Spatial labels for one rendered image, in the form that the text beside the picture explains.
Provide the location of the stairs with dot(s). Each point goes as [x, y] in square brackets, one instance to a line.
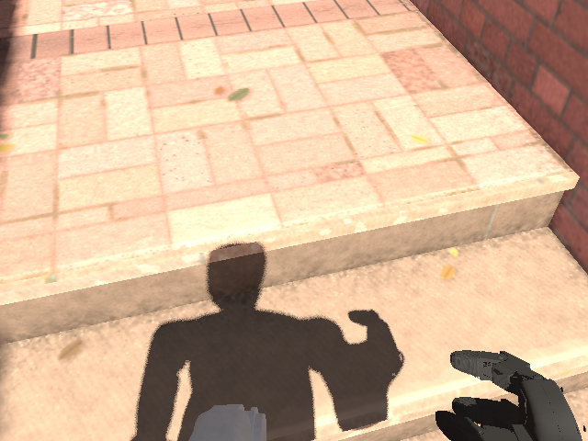
[305, 357]

